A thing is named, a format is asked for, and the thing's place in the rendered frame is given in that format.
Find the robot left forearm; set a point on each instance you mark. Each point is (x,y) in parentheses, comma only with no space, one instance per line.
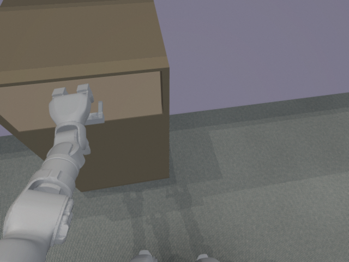
(61,167)

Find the robot left hand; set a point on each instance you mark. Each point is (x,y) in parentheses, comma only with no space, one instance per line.
(75,107)

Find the robot shin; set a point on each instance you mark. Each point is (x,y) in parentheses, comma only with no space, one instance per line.
(202,256)
(144,252)

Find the drawer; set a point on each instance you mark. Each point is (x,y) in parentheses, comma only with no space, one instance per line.
(26,107)

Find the left robot upper arm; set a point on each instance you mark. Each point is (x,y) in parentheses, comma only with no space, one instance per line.
(40,220)

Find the cabinet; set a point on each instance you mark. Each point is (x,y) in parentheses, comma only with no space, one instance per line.
(45,41)

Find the robot right shin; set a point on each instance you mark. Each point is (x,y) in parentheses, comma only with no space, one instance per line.
(202,256)

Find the robot left shin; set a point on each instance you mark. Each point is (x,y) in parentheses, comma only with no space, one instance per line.
(144,252)

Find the handle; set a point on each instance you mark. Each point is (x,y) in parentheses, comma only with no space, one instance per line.
(97,117)

